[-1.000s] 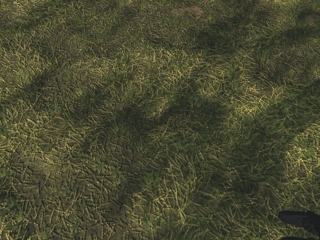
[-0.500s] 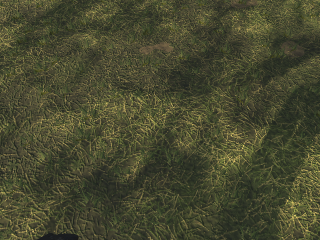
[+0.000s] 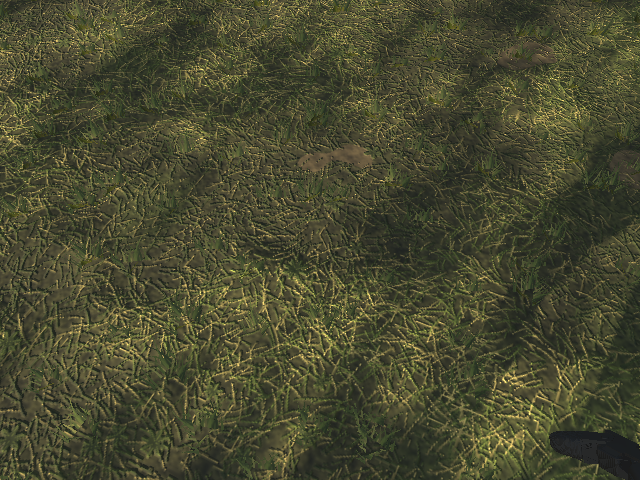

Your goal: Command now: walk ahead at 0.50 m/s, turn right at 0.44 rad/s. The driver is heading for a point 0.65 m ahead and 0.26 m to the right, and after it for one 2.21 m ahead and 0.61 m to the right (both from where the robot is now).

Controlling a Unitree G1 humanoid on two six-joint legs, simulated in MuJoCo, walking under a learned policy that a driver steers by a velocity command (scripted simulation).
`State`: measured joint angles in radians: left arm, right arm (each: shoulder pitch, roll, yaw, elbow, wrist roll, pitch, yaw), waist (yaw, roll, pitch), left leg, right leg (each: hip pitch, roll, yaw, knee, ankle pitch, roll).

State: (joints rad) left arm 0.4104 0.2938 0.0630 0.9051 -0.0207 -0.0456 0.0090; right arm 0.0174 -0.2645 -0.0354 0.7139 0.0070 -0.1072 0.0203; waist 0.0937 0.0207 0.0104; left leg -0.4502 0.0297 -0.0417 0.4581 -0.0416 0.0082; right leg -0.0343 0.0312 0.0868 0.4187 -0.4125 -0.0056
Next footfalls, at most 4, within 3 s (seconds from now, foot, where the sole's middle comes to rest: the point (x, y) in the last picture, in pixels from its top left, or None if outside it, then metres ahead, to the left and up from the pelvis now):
0.52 right None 0.38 -0.18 -0.76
1.00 left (416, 372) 0.73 -0.12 -0.76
1.44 right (569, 377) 0.75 -0.46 -0.76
1.94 left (498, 245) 1.12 -0.34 -0.76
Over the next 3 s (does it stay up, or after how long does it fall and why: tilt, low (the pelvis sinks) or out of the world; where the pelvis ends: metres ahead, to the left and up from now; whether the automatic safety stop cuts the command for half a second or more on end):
stays up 1.51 -0.41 0.00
